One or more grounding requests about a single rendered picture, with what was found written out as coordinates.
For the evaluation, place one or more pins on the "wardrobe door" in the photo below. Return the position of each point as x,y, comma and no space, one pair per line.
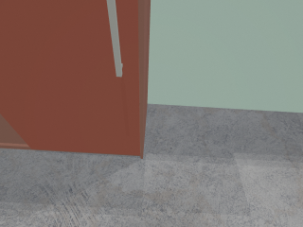
58,83
8,133

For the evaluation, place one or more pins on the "handle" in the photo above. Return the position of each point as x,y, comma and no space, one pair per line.
111,6

